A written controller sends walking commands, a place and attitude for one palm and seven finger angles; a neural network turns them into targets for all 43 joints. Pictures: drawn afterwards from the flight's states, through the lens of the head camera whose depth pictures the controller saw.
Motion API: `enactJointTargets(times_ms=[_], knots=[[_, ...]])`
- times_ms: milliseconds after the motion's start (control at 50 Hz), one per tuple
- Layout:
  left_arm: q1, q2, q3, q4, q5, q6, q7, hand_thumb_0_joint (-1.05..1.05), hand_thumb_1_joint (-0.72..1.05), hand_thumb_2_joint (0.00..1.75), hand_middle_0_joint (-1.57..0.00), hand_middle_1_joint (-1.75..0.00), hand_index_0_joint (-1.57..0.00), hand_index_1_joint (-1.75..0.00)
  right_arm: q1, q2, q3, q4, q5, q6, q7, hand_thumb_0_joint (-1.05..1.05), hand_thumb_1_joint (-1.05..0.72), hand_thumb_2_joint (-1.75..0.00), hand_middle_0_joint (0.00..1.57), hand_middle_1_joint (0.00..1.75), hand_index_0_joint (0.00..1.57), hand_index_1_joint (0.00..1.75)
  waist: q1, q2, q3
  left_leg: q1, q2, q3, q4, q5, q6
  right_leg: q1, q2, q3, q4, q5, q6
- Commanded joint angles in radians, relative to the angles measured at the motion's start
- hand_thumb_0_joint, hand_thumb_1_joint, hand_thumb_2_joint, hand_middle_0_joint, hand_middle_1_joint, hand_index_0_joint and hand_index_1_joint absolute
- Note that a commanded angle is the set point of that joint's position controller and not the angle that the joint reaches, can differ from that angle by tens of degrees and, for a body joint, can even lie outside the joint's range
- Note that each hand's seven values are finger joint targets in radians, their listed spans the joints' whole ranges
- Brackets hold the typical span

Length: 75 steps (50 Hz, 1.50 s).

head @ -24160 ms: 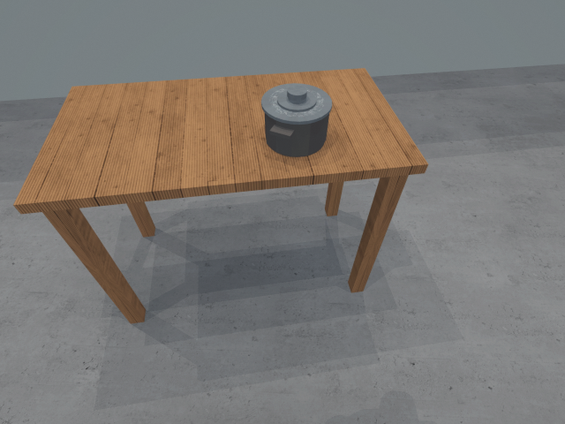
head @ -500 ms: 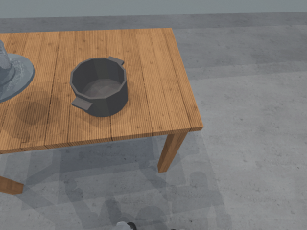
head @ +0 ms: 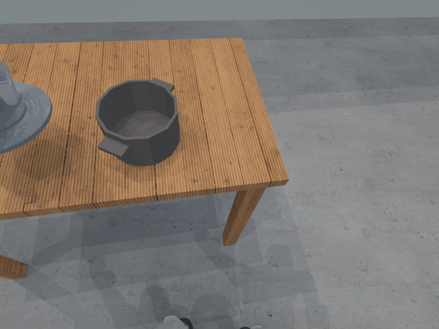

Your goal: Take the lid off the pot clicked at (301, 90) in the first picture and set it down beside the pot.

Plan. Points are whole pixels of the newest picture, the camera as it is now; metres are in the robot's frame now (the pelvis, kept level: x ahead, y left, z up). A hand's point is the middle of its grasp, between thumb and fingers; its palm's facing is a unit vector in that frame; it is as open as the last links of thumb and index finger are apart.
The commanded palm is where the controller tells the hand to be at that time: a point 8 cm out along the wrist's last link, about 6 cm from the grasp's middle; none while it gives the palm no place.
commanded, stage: lower the lid onto the table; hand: left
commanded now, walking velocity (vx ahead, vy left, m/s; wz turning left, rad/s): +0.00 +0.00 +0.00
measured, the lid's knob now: out of the picture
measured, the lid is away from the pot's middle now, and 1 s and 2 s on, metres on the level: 0.23 0.24 0.24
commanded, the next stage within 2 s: open the fingers wide in 1.58 s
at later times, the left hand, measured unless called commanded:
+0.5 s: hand out of the picture +0.46 +0.35 +0.08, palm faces -0.49 -0.11 -0.86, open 7.4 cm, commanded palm +0.53 +0.37 +0.15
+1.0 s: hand out of the picture +0.47 +0.36 +0.06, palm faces -0.48 -0.13 -0.87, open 7.4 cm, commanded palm +0.54 +0.37 +0.11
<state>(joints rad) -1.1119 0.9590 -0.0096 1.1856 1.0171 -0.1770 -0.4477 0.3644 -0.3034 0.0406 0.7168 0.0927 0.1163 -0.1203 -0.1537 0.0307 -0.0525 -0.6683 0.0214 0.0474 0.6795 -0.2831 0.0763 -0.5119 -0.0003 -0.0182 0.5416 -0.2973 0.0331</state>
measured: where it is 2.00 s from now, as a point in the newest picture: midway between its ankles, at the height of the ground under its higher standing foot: outside the picture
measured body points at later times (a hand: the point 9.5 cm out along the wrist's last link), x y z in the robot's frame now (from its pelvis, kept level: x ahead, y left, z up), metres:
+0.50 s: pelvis +0.00 -0.01 -0.01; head +0.11 +0.02 +0.43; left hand +0.48 +0.36 +0.13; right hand -0.02 -0.29 -0.11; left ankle +0.02 +0.07 -0.72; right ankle -0.03 -0.16 -0.72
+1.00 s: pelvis +0.00 +0.00 -0.02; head +0.13 +0.04 +0.41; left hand +0.49 +0.37 +0.11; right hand -0.03 -0.28 -0.12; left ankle +0.02 +0.07 -0.72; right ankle -0.03 -0.16 -0.72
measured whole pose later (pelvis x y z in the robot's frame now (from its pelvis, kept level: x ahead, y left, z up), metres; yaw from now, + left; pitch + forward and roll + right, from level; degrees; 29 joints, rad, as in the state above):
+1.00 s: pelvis +0.00 +0.00 -0.02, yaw -1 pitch +20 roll -5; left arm -1.07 1.00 0.06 1.22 1.04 -0.24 -0.39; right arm 0.35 -0.29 0.06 0.71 0.08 0.14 -0.14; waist -0.18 0.03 -0.07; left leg -0.83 0.04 0.04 0.81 -0.34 0.08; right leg -0.67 0.01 -0.02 0.67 -0.35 0.04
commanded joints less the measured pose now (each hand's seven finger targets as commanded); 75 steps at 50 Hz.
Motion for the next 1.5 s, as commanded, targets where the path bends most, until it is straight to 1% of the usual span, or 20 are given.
enactJointTargets(times_ms=[0,120,180,320,380,460,540,600,680,720,740,900,940,1000,1120,1180,1220,1320,1360,1480], knots=[[-0.489,0.372,0.099,-0.216,-0.011,0.0,0.058,0.0,0.64,0.97,-0.8,-1.09,-0.86,-1.13,0.144,-0.205,-0.069,-0.035,-0.004,-0.011,-0.019,0.0,-0.9,-0.9,0.2,0.3,0.2,0.3,0.011,0.196,-0.467,0.57,0.006,-0.077,-0.017,0.437,-0.001,-0.096,0.083,-0.057,-0.036,0.206,-0.058],[-0.497,0.339,0.075,-0.254,-0.023,-0.015,0.059,0.0,0.64,0.97,-0.8,-1.09,-0.86,-1.13,0.142,-0.206,-0.068,-0.032,0.0,-0.016,-0.026,0.0,-0.9,-0.9,0.2,0.3,0.2,0.3,0.006,0.234,-0.466,0.59,0.015,-0.08,-0.017,0.445,-0.002,-0.138,0.08,-0.06,-0.029,0.186,-0.06],[-0.489,0.391,0.118,-0.258,-0.019,-0.02,0.07,0.0,0.64,0.97,-0.8,-1.09,-0.86,-1.13,0.152,-0.208,-0.068,-0.028,-0.004,-0.011,-0.031,0.0,-0.9,-0.9,0.2,0.3,0.2,0.3,0.005,0.215,-0.496,0.577,0.009,-0.08,-0.006,0.435,-0.001,-0.115,0.082,-0.057,-0.022,0.197,-0.057],[-0.434,0.348,0.081,-0.194,-0.026,-0.025,0.074,0.0,0.64,0.97,-0.8,-1.09,-0.86,-1.13,0.139,-0.207,-0.058,-0.03,0.004,-0.017,-0.033,0.0,-0.9,-0.9,0.2,0.3,0.2,0.3,-0.002,0.197,-0.422,0.502,0.006,-0.063,-0.005,0.364,0.002,-0.139,0.081,-0.057,-0.008,0.176,-0.059],[-0.43,0.416,0.109,-0.193,-0.019,-0.026,0.078,0.0,0.64,0.97,-0.8,-1.09,-0.86,-1.13,0.14,-0.213,-0.052,-0.03,0.005,-0.016,-0.037,0.0,-0.9,-0.9,0.2,0.3,0.2,0.3,-0.002,0.17,-0.424,0.44,-0.001,-0.048,0.001,0.261,0.006,-0.109,0.081,-0.046,-0.002,0.153,-0.055],[-0.445,0.418,0.117,-0.234,-0.014,-0.042,0.085,0.0,0.64,0.97,-0.8,-1.09,-0.86,-1.13,0.149,-0.21,-0.056,-0.028,0.003,-0.021,-0.046,0.0,-0.9,-0.9,0.2,0.3,0.2,0.3,-0.003,0.248,-0.492,0.515,0.006,-0.061,0.023,0.354,0.0,-0.142,0.082,-0.05,0.014,0.169,-0.057],[-0.411,0.448,0.149,-0.213,-0.03,-0.055,0.083,0.0,0.64,0.97,-0.8,-1.09,-0.86,-1.13,0.158,-0.215,-0.054,-0.019,0.001,-0.022,-0.052,0.0,-0.9,-0.9,0.2,0.3,0.2,0.3,-0.01,0.209,-0.506,0.508,0.009,-0.059,0.046,0.423,0.004,-0.141,0.085,-0.049,0.029,0.21,-0.049],[-0.394,0.403,0.104,-0.173,-0.031,-0.048,0.078,0.0,0.64,0.97,-0.8,-1.09,-0.86,-1.13,0.149,-0.213,-0.05,-0.016,0.008,-0.02,-0.047,0.0,-0.9,-0.9,0.2,0.3,0.2,0.3,-0.017,0.204,-0.432,0.446,0.005,-0.049,0.046,0.347,0.004,-0.165,0.086,-0.051,0.031,0.184,-0.053],[-0.435,0.46,0.154,-0.249,-0.01,-0.062,0.09,0.0,0.64,0.97,-0.8,-1.09,-0.86,-1.13,0.163,-0.215,-0.055,-0.013,-0.003,-0.011,-0.05,0.0,-0.9,-0.9,0.2,0.3,0.2,0.3,-0.008,0.277,-0.526,0.534,0.018,-0.077,0.07,0.481,-0.006,-0.193,0.09,-0.054,0.047,0.198,-0.054],[-0.425,0.424,0.139,-0.259,-0.021,-0.074,0.088,0.0,0.64,0.97,-0.8,-1.09,-0.86,-1.13,0.162,-0.211,-0.054,-0.012,-0.002,-0.015,-0.05,0.0,-0.9,-0.9,0.2,0.3,0.2,0.3,-0.005,0.304,-0.535,0.569,0.026,-0.084,0.078,0.566,-0.01,-0.219,0.091,-0.061,0.056,0.213,-0.055],[-0.427,0.471,0.183,-0.262,-0.017,-0.072,0.095,0.0,0.64,0.97,-0.8,-1.09,-0.86,-1.13,0.173,-0.218,-0.06,-0.008,-0.01,-0.008,-0.049,0.0,-0.9,-0.9,0.2,0.3,0.2,0.3,-0.006,0.293,-0.564,0.59,0.028,-0.092,0.086,0.585,-0.013,-0.222,0.091,-0.058,0.056,0.207,-0.051],[-0.406,0.41,0.138,-0.176,0.0,-0.052,0.102,0.0,0.64,0.97,-0.8,-1.09,-0.86,-1.13,0.172,-0.213,-0.058,-0.014,-0.011,0.014,-0.034,0.0,-0.9,-0.9,0.2,0.3,0.2,0.3,-0.014,0.234,-0.484,0.507,0.024,-0.095,0.098,0.502,-0.012,-0.273,0.096,-0.063,0.067,0.16,-0.054],[-0.418,0.435,0.161,-0.212,0.013,-0.061,0.111,0.0,0.64,0.97,-0.8,-1.09,-0.86,-1.13,0.179,-0.213,-0.06,-0.016,-0.019,0.02,-0.035,0.0,-0.9,-0.9,0.2,0.3,0.2,0.3,-0.008,0.281,-0.551,0.564,0.028,-0.104,0.11,0.602,-0.021,-0.28,0.097,-0.063,0.081,0.176,-0.055],[-0.418,0.416,0.148,-0.182,0.015,-0.056,0.114,0.0,0.64,0.97,-0.8,-1.09,-0.86,-1.13,0.174,-0.209,-0.059,-0.025,-0.02,0.026,-0.032,0.0,-0.9,-0.9,0.2,0.3,0.2,0.3,-0.016,0.251,-0.52,0.519,0.026,-0.109,0.11,0.514,-0.017,-0.292,0.097,-0.065,0.081,0.144,-0.056],[-0.443,0.428,0.172,-0.244,0.013,-0.072,0.131,0.0,0.64,0.97,-0.8,-1.09,-0.86,-1.13,0.182,-0.205,-0.059,-0.025,-0.026,0.024,-0.035,0.0,-0.9,-0.9,0.2,0.3,0.2,0.3,-0.012,0.304,-0.581,0.573,0.035,-0.121,0.119,0.577,-0.022,-0.315,0.096,-0.068,0.095,0.143,-0.058],[-0.409,0.4,0.136,-0.153,0.016,-0.057,0.134,0.0,0.64,0.97,-0.8,-1.09,-0.86,-1.13,0.178,-0.208,-0.054,-0.031,-0.019,0.028,-0.037,0.0,-0.9,-0.9,0.2,0.3,0.2,0.3,-0.033,0.215,-0.499,0.463,0.024,-0.114,0.108,0.398,-0.013,-0.321,0.098,-0.065,0.096,0.089,-0.055],[-0.421,0.348,0.097,-0.181,0.009,-0.06,0.133,0.0,0.64,0.97,-0.8,-1.09,-0.86,-1.13,0.168,-0.204,-0.05,-0.033,-0.014,0.019,-0.036,0.0,-0.9,-0.9,0.2,0.3,0.2,0.3,-0.029,0.279,-0.466,0.477,0.03,-0.118,0.093,0.381,-0.016,-0.356,0.093,-0.069,0.096,0.07,-0.062],[-0.443,0.406,0.148,-0.233,0.019,-0.07,0.154,0.0,0.64,0.97,-0.8,-1.09,-0.86,-1.13,0.184,-0.205,-0.052,-0.031,-0.024,0.016,-0.042,0.0,-0.9,-0.9,0.2,0.3,0.2,0.3,-0.023,0.299,-0.566,0.526,0.036,-0.135,0.113,0.446,-0.021,-0.351,0.096,-0.063,0.111,0.087,-0.062],[-0.416,0.362,0.117,-0.18,0.011,-0.06,0.153,0.0,0.64,0.97,-0.8,-1.09,-0.86,-1.13,0.185,-0.207,-0.055,-0.029,-0.022,0.015,-0.04,0.0,-0.9,-0.9,0.2,0.3,0.2,0.3,-0.04,0.258,-0.515,0.489,0.035,-0.13,0.108,0.371,-0.019,-0.371,0.098,-0.063,0.109,0.066,-0.058],[-0.4,0.417,0.133,-0.161,0.021,-0.054,0.17,0.0,0.64,0.97,-0.8,-1.09,-0.86,-1.13,0.173,-0.213,-0.039,-0.041,-0.016,0.011,-0.042,0.0,-0.9,-0.9,0.2,0.3,0.2,0.3,-0.035,0.242,-0.478,0.392,0.024,-0.112,0.111,0.24,-0.011,-0.355,0.097,-0.059,0.127,0.037,-0.06]])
